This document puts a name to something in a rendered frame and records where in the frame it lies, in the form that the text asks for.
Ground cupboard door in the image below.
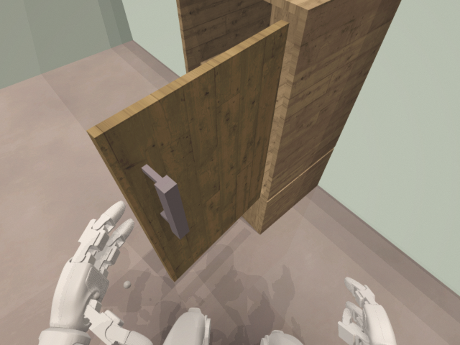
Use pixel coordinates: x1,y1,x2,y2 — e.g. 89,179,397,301
86,20,289,282

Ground handle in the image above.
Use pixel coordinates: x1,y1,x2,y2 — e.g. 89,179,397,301
142,165,190,239

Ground left robot forearm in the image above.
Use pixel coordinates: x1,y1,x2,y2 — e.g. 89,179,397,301
38,328,91,345

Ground left robot thigh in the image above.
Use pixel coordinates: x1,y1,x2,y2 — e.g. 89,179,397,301
163,312,211,345

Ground robot left hand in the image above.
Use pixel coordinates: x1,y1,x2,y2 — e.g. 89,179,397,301
50,201,153,345

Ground robot right hand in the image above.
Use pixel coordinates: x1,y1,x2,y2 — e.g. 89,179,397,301
338,277,397,345

